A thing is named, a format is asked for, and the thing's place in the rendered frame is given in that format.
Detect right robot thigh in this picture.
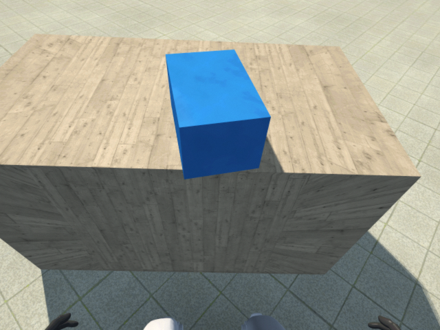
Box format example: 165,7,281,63
241,315,285,330

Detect right robot hand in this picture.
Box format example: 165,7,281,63
368,316,401,330

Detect carton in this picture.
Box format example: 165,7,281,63
166,49,271,179

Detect pedestal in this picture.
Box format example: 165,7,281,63
0,34,421,274

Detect left robot hand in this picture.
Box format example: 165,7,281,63
45,313,78,330

